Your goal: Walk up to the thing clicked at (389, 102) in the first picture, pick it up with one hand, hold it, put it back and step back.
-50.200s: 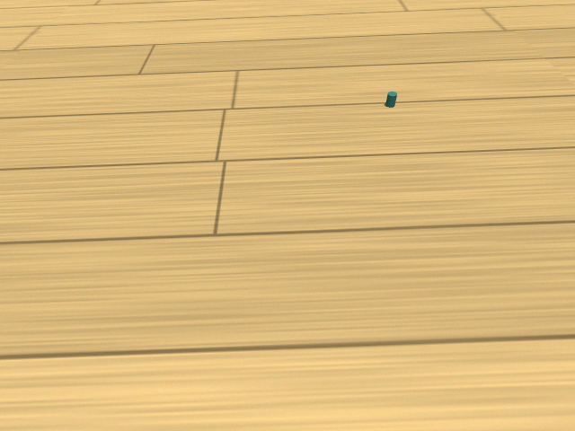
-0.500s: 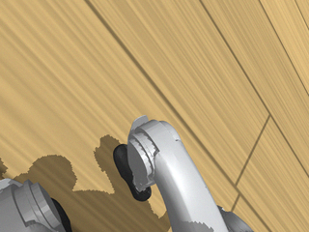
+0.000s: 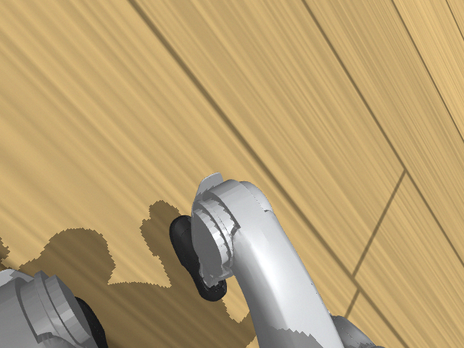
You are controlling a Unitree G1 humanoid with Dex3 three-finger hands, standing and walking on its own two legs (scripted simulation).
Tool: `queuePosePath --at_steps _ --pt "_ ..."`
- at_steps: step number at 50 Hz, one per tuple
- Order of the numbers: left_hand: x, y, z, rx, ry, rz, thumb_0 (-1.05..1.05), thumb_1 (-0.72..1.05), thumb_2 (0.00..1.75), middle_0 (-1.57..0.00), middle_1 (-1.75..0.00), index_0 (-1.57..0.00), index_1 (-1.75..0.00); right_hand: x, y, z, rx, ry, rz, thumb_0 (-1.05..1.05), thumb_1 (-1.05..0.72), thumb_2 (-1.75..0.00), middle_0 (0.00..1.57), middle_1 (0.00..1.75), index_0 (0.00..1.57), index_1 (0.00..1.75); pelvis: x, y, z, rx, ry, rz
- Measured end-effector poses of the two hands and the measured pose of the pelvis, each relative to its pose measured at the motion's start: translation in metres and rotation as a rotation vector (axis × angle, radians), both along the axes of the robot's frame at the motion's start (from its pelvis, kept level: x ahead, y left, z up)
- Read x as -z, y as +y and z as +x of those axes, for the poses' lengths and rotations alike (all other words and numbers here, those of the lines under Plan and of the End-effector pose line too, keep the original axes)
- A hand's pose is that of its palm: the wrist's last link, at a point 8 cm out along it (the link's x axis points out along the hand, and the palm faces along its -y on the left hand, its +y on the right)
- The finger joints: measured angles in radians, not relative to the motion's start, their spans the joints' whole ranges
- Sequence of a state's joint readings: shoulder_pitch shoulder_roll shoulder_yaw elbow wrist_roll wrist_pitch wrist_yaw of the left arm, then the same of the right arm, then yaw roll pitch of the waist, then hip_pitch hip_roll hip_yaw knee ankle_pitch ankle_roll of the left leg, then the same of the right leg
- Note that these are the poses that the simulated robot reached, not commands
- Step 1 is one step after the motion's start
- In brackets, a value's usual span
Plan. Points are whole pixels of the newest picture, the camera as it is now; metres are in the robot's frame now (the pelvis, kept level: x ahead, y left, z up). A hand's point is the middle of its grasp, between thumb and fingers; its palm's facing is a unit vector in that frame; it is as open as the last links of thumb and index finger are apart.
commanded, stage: open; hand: left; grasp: from above
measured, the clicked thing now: out of the picture +0.53 +0.33 -0.28
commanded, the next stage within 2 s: withdraw in 0.44 s
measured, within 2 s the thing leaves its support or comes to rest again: neither
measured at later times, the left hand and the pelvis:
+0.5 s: hand out of the picture +0.51 +0.33 -0.23, palm faces -0.42 -0.13 -0.90, open 13.4 cm; pelvis +0.00 +0.00 +0.00, yaw +0 degrees
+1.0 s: hand out of the picture +0.54 +0.37 -0.11, palm faces -0.37 -0.10 -0.92, open 14.1 cm; pelvis +0.00 +0.00 +0.03, yaw +3 degrees
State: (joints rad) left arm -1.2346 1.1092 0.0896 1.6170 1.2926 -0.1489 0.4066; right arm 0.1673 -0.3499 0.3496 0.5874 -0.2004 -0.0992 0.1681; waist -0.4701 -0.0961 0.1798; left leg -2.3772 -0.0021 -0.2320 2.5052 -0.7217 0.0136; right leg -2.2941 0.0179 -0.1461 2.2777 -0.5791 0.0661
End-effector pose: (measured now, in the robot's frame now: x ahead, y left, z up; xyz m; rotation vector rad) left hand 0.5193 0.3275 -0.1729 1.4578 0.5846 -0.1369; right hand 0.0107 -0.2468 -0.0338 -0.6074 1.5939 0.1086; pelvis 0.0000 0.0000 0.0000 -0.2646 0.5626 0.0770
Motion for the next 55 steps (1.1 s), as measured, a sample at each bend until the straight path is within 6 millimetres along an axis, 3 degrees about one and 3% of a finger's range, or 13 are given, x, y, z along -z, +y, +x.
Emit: queuePosePath --at_steps 34,39,45,50,55 --pt "-0.006 0.002 0.002 0.009 -0.024 -0.001 0.00 -0.47 0.97 -0.13 -1.00 -0.12 -1.01 -0.001 0.001 -0.002 -0.005 -0.003 -0.012 0.00 -0.91 -0.90 0.20 0.30 0.20 0.30 0.000 0.001 -0.002 0.000 -0.009 -0.002" --pt "-0.029 0.013 0.014 -0.009 -0.087 0.016 0.00 -0.51 1.00 -0.12 -1.01 -0.11 -1.02 -0.003 -0.001 -0.001 0.017 -0.002 -0.016 0.00 -0.92 -0.91 0.20 0.30 0.20 0.30 -0.001 0.001 -0.001 -0.002 0.009 -0.001" --pt "-0.082 0.032 0.024 -0.039 -0.119 0.058 0.00 -0.54 1.01 -0.11 -1.01 -0.09 -1.02 -0.006 -0.008 0.007 0.068 -0.018 -0.030 0.00 -0.92 -0.91 0.20 0.30 0.20 0.30 -0.010 0.001 0.003 -0.015 0.052 0.005" --pt "-0.125 0.045 0.020 -0.063 -0.062 0.062 0.00 -0.53 1.01 -0.11 -0.99 -0.10 -1.01 -0.012 -0.015 0.019 0.085 -0.040 -0.050 0.00 -0.92 -0.91 0.20 0.30 0.20 0.30 -0.025 0.002 0.000 -0.034 0.059 0.018" --pt "-0.152 0.043 0.014 -0.026 0.022 0.026 0.00 -0.48 0.97 -0.16 -0.95 -0.14 -0.96 -0.025 -0.021 0.028 0.062 -0.062 -0.081 0.00 -0.92 -0.91 0.20 0.30 0.20 0.30 -0.041 0.002 -0.007 -0.046 0.057 0.028"
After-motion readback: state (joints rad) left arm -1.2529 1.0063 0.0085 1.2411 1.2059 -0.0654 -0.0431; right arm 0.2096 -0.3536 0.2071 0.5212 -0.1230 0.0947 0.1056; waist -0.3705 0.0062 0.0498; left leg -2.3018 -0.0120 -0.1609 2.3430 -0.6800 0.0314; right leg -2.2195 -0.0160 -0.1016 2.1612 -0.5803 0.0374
